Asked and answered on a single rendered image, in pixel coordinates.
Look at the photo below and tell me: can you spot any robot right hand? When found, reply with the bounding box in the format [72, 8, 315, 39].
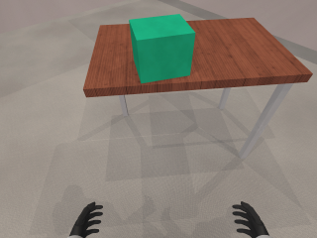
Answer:
[232, 201, 269, 238]

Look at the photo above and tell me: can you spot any robot left hand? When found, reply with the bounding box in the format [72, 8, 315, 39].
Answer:
[69, 201, 103, 238]

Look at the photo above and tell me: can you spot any table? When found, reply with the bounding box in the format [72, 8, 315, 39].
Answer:
[83, 17, 313, 159]

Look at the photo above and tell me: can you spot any carton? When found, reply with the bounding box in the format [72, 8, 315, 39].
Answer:
[129, 14, 196, 83]

